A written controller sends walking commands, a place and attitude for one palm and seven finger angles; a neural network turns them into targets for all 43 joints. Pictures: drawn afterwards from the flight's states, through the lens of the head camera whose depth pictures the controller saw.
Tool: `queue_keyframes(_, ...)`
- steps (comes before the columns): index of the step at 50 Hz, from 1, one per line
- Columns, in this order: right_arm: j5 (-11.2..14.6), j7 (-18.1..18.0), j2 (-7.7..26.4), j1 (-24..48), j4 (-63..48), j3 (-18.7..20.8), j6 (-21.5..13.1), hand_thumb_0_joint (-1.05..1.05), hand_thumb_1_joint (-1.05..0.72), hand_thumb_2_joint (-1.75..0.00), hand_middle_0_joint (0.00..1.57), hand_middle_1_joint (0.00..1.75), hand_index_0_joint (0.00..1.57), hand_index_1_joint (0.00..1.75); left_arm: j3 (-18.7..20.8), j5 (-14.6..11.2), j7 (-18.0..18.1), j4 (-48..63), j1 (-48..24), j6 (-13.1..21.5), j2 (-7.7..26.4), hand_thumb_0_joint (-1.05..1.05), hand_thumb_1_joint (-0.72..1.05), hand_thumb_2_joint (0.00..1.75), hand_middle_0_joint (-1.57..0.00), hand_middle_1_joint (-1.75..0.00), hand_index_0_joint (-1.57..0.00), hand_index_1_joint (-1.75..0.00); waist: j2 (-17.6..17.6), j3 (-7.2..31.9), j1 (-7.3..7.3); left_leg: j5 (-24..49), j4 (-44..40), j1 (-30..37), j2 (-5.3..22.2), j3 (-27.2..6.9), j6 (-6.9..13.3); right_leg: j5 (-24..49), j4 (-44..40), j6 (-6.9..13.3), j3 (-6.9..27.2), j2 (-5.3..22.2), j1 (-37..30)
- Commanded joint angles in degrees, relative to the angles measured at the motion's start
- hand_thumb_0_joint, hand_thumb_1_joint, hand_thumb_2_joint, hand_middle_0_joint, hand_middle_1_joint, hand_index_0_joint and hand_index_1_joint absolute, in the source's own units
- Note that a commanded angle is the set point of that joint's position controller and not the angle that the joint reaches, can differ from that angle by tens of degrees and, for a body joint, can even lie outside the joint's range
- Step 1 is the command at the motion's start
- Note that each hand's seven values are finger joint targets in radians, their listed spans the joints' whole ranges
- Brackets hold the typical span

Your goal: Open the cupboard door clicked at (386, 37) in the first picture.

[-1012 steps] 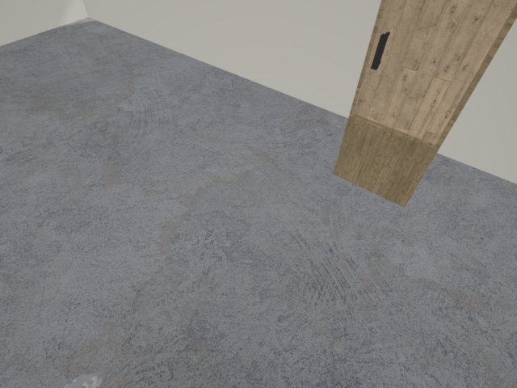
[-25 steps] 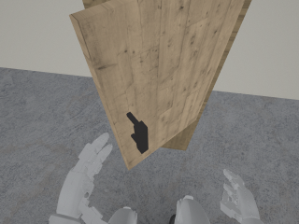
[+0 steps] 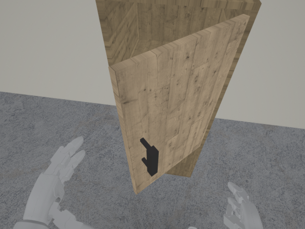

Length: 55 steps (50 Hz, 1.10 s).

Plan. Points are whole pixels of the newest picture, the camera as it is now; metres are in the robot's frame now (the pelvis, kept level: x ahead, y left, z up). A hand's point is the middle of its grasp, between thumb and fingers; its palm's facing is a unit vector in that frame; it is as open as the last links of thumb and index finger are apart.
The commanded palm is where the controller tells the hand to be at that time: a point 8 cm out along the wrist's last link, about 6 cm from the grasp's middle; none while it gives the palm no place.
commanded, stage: draw the hand back to the body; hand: left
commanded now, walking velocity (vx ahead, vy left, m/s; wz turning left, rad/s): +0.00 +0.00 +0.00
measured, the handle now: (148, 156) +0.31 +0.04 +0.01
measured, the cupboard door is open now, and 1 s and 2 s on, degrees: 46 46 46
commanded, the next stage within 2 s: step back with the hand held close in 1.02 s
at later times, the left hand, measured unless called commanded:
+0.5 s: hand (24, 159) +0.20 +0.24 +0.18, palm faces +0.37 -0.83 -0.42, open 10.8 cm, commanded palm +0.15 +0.29 +0.21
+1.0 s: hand (13, 151) +0.20 +0.25 +0.21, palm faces +0.43 -0.80 -0.42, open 7.5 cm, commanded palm +0.15 +0.29 +0.23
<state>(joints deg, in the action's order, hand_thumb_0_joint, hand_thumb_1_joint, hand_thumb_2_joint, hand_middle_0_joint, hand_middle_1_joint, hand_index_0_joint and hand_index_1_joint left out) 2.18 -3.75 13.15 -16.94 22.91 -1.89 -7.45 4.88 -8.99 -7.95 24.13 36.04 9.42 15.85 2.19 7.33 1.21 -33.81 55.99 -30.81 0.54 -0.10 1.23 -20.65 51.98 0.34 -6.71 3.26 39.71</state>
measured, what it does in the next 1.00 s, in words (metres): rises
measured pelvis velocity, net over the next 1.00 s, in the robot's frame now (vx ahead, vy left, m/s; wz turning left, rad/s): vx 0.01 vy -0.01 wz -0.02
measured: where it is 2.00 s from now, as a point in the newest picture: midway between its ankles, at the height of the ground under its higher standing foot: outside the picture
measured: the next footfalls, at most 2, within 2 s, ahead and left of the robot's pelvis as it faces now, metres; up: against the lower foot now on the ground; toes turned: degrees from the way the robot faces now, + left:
none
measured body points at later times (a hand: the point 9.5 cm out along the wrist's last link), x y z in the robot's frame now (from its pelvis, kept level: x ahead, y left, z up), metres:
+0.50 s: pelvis +0.02 +0.00 +0.05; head +0.00 -0.02 +0.50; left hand +0.17 +0.28 +0.21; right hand +0.21 -0.20 -0.02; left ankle -0.06 +0.10 -0.68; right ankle +0.05 -0.12 -0.68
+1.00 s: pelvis +0.01 -0.01 +0.06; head -0.01 -0.03 +0.51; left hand +0.17 +0.29 +0.23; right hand +0.19 -0.23 -0.03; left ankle -0.06 +0.10 -0.68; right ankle +0.05 -0.12 -0.68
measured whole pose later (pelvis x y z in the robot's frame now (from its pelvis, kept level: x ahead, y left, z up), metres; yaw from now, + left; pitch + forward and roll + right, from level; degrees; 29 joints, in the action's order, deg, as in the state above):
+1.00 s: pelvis +0.01 -0.01 +0.06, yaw -1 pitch -5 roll -1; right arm -0.2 -4.1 13.2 -12.1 37.2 -1.0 -7.7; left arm 18.5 -1.6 6.4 22.2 27.7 6.6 18.7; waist 4.1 -1.7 3.9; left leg -18.9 22.3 1.4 0.8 1.4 0.6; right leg -8.3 21.8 0.5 -5.9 1.0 8.9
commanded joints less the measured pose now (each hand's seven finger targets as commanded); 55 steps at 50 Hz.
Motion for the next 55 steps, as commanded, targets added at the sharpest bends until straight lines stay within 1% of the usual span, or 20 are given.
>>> queue_keyframes(1, -1.12, -2.01, 4.89, 3.54, -8.21, 2.09, -2.70, 0.00, -0.90, -0.90, 0.20, 0.30, 0.20, 0.30, 3.27, 6.44, 11.42, 16.95, 3.83, -3.22, 4.93, 0.00, -0.18, 0.43, -0.16, -0.30, -0.16, -0.30, 4.13, 3.28, 0.85, 27.10, -17.49, -1.87, 0.00, -1.58, -1.74, 10.15, -11.02, 1.07, 2.44, -1.11, -21.50)
queue_keyframes(4, -1.57, -2.30, 5.21, 4.69, -6.43, 1.68, -3.35, 0.00, -0.90, -0.90, 0.20, 0.30, 0.20, 0.30, 2.72, 7.94, 13.97, 16.48, 0.95, -4.21, 5.10, 0.00, -0.08, 0.48, -0.16, -0.30, -0.16, -0.30, 0.91, 1.18, 0.31, 29.47, -20.53, 2.48, 0.38, -2.02, -1.53, 11.78, -14.04, 0.82, 1.89, -1.36, -23.97)
queue_keyframes(8, -1.90, -2.63, 5.65, 6.39, -3.93, 1.40, -4.16, 0.00, -0.90, -0.90, 0.20, 0.30, 0.20, 0.30, 6.25, 8.59, 15.64, 14.02, -1.63, -4.15, 7.51, 0.00, 0.06, 0.54, -0.17, -0.30, -0.17, -0.30, 0.41, -1.24, 1.13, 28.82, -25.26, 6.32, 0.38, -1.76, -1.56, 12.16, -17.98, 1.01, 1.73, -1.29, -28.67)
queue_keyframes(12, -2.15, -2.36, 5.40, 7.66, -1.87, 1.13, -5.13, 0.00, -0.90, -0.90, 0.20, 0.30, 0.20, 0.30, 8.28, 8.56, 15.98, 13.50, -3.85, -3.17, 8.00, 0.00, 0.20, 0.60, -0.18, -0.30, -0.18, -0.30, 0.22, -2.67, 1.56, 29.78, -29.31, 10.10, 0.49, -1.47, -1.81, 13.26, -21.34, 0.91, 1.65, -1.28, -32.64)
queue_keyframes(13, -2.11, -2.30, 5.70, 8.31, -1.31, 1.22, -5.31, 0.00, -0.90, -0.90, 0.20, 0.30, 0.20, 0.30, 9.15, 8.63, 16.04, 13.45, -4.24, -2.98, 8.65, 0.00, 0.23, 0.62, -0.18, -0.30, -0.18, -0.30, 1.50, -2.42, 1.81, 31.53, -29.99, 11.24, 0.52, -1.34, -1.85, 14.28, -21.98, 1.02, 1.82, -1.30, -33.74)
queue_keyframes(17, -2.35, -1.72, 5.47, 9.52, 0.45, 1.24, -5.57, 0.00, -0.90, -0.90, 0.20, 0.30, 0.20, 0.30, 11.55, 8.32, 15.88, 12.61, -6.29, -2.12, 9.18, 0.00, 0.37, 0.68, -0.18, -0.30, -0.18, -0.30, 0.46, -3.95, 2.12, 33.54, -32.84, 13.96, 0.67, -1.02, -2.04, 16.24, -24.78, 0.91, 1.84, -1.58, -36.53)
queue_keyframes(20, -2.57, -1.36, 5.53, 9.97, 1.52, 1.45, -5.57, 0.00, -0.90, -0.90, 0.20, 0.30, 0.20, 0.30, 13.56, 8.28, 15.74, 12.89, -7.49, -1.53, 9.98, 0.00, 0.48, 0.72, -0.19, -0.30, -0.19, -0.30, 2.29, -3.40, 2.41, 37.97, -34.04, 16.66, 0.77, -0.64, -2.36, 19.06, -26.01, 0.87, 1.97, -1.66, -38.41)
queue_keyframes(23, -2.60, -1.13, 5.64, 10.73, 2.43, 1.70, -5.31, 0.00, -0.90, -0.90, 0.20, 0.30, 0.20, 0.30, 15.89, 8.19, 15.76, 11.76, -9.55, -1.05, 11.38, 0.00, 0.58, 0.76, -0.19, -0.30, -0.19, -0.30, 1.98, -4.80, 2.59, 37.47, -35.31, 17.37, 0.84, -0.61, -2.40, 19.04, -27.40, 1.00, 2.17, -1.90, -39.09)
queue_keyframes(27, -2.66, -0.91, 5.44, 11.25, 2.95, 2.05, -4.73, 0.00, -0.90, -0.90, 0.20, 0.30, 0.20, 0.30, 19.21, 7.63, 15.75, 12.13, -11.30, -0.30, 12.77, 0.00, 0.73, 0.82, -0.19, -0.30, -0.19, -0.30, 0.64, -3.61, 2.89, 37.50, -36.16, 19.17, 0.72, 0.01, -1.90, 20.62, -28.62, 0.76, 2.66, -1.97, -40.77)
queue_keyframes(30, -2.70, -0.89, 5.49, 11.71, 3.58, 2.14, -4.43, 0.00, -0.90, -0.90, 0.20, 0.30, 0.20, 0.30, 21.08, 7.50, 15.90, 12.15, -13.87, 0.19, 13.88, 0.00, 0.83, 0.87, -0.20, -0.30, -0.20, -0.30, 3.58, -4.38, 2.86, 36.58, -36.94, 19.86, 0.57, 0.15, -2.00, 19.94, -29.42, 0.87, 2.92, -1.90, -40.78)
queue_keyframes(32, -2.71, -0.90, 5.48, 11.70, 3.87, 2.35, -4.26, 0.00, -0.90, -0.90, 0.20, 0.30, 0.20, 0.30, 22.65, 7.29, 16.02, 11.93, -14.67, 0.62, 14.70, 0.00, 0.90, 0.90, -0.20, -0.30, -0.20, -0.30, 1.73, -3.81, 2.97, 36.81, -37.12, 20.29, 0.54, 0.34, -1.70, 20.71, -29.82, 0.81, 2.98, -2.01, -41.48)
queue_keyframes(34, -2.57, -0.62, 5.45, 11.83, 4.42, 2.46, -3.79, 0.00, -0.90, -0.90, 0.20, 0.30, 0.20, 0.30, 19.89, 7.15, 15.38, 8.29, -12.36, 0.17, 11.27, 0.00, 0.90, 0.90, -0.20, -0.30, -0.20, -0.30, 1.65, -6.35, 2.61, 37.19, -37.54, 20.26, 0.88, 0.49, -1.68, 20.44, -30.31, 0.65, 2.86, -1.89, -40.23)
queue_keyframes(35, -2.53, -0.47, 5.74, 12.19, 4.29, 2.52, -3.57, 0.00, -0.90, -0.90, 0.20, 0.30, 0.20, 0.30, 19.42, 7.00, 15.16, 8.20, -12.89, 0.11, 11.11, 0.00, 0.90, 0.90, -0.20, -0.30, -0.20, -0.30, 0.49, -6.74, 2.69, 36.02, -37.76, 20.18, 0.90, 0.46, -1.40, 19.84, -30.72, 0.58, 2.89, -2.00, -40.02)
queue_keyframes(37, -2.50, -0.40, 5.94, 12.36, 4.15, 2.86, -3.36, 0.00, -0.90, -0.90, 0.20, 0.30, 0.20, 0.30, 19.75, 7.08, 15.10, 8.91, -12.87, 0.44, 11.69, 0.00, 0.90, 0.90, -0.20, -0.30, -0.20, -0.30, -0.30, -5.32, 2.75, 34.09, -37.82, 20.40, 0.67, 0.73, -0.85, 19.19, -31.05, 0.57, 3.19, -2.00, -40.81)
queue_keyframes(41, -2.70, -0.53, 5.83, 12.81, 3.98, 2.93, -3.25, 0.00, -0.90, -0.90, 0.20, 0.30, 0.20, 0.30, 21.02, 7.40, 15.43, 11.08, -13.24, 0.71, 13.43, 0.00, 0.90, 0.90, -0.20, -0.30, -0.20, -0.30, 1.60, -2.84, 3.12, 34.89, -37.91, 21.05, 0.36, 0.65, -0.86, 20.12, -30.74, 0.68, 3.57, -1.93, -42.38)
queue_keyframes(45, -2.76, -0.92, 5.52, 13.05, 4.23, 2.78, -3.58, 0.00, -0.90, -0.90, 0.20, 0.30, 0.20, 0.30, 21.75, 7.53, 15.81, 11.42, -13.47, 0.83, 14.16, 0.00, 0.90, 0.90, -0.20, -0.30, -0.20, -0.30, 2.54, -3.75, 3.18, 33.87, -38.08, 20.79, 0.21, 0.76, -0.84, 19.71, -31.02, 0.73, 3.62, -1.89, -42.22)
queue_keyframes(47, -2.61, -0.99, 5.35, 13.20, 4.35, 2.83, -3.67, 0.00, -0.90, -0.90, 0.20, 0.30, 0.20, 0.30, 21.37, 7.43, 15.78, 10.62, -13.43, 0.81, 13.71, 0.00, 0.90, 0.90, -0.20, -0.30, -0.20, -0.30, 0.91, -5.00, 3.01, 31.79, -38.19, 20.67, 0.18, 1.01, -0.53, 18.40, -31.78, 0.62, 3.80, -2.02, -41.44)
queue_keyframes(49, -2.56, -1.13, 5.37, 13.32, 4.56, 2.77, -3.74, 0.00, -0.90, -0.90, 0.20, 0.30, 0.20, 0.30, 21.22, 7.51, 15.84, 10.64, -14.31, 0.86, 13.76, 0.00, 0.90, 0.90, -0.20, -0.30, -0.20, -0.30, 2.95, -5.73, 2.91, 31.08, -38.39, 20.89, 0.15, 0.96, -0.53, 17.55, -32.05, 0.73, 3.85, -1.98, -40.92)
queue_keyframes(53, -2.67, -1.16, 5.55, 13.34, 4.95, 2.83, -4.09, 0.00, -0.90, -0.90, 0.20, 0.30, 0.20, 0.30, 20.87, 7.62, 15.79, 9.48, -14.23, 0.97, 13.37, 0.00, 0.90, 0.90, -0.20, -0.30, -0.20, -0.30, 2.33, -6.16, 2.99, 30.14, -38.79, 20.83, 0.20, 0.72, -0.53, 16.52, -32.33, 0.80, 3.77, -2.02, -40.80)
queue_keyframes(55, -2.52, -0.98, 5.40, 13.33, 4.83, 2.75, -3.95, 0.00, -0.90, -0.90, 0.20, 0.30, 0.20, 0.30, 20.34, 7.40, 15.64, 8.99, -14.36, 0.92, 12.70, 0.00, 0.90, 0.90, -0.20, -0.30, -0.20, -0.30, -0.16, -7.25, 2.87, 28.43, -39.21, 20.24, 0.33, 0.46, -0.41, 14.68, -32.59, 0.61, 3.64, -2.24, -40.29)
